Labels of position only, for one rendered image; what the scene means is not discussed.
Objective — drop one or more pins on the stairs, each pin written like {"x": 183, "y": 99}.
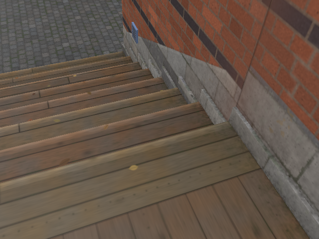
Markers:
{"x": 63, "y": 113}

